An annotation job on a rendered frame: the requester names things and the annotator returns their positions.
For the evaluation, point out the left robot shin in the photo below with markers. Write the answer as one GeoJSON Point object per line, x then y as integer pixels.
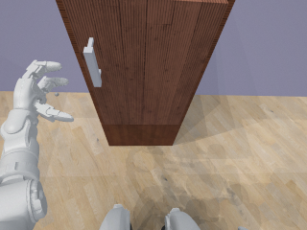
{"type": "Point", "coordinates": [118, 206]}

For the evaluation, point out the cupboard door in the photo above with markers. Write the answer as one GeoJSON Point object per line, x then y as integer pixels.
{"type": "Point", "coordinates": [150, 53]}

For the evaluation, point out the left robot hand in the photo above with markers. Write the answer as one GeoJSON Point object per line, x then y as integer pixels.
{"type": "Point", "coordinates": [27, 92]}

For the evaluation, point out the handle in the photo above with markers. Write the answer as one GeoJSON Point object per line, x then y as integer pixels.
{"type": "Point", "coordinates": [91, 62]}

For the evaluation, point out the robot right thigh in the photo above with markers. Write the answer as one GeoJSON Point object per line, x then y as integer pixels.
{"type": "Point", "coordinates": [179, 220]}

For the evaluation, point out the robot left upper arm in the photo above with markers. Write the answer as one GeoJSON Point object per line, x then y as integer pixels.
{"type": "Point", "coordinates": [22, 205]}

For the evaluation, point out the left robot forearm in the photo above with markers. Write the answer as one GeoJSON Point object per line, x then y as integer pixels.
{"type": "Point", "coordinates": [20, 154]}

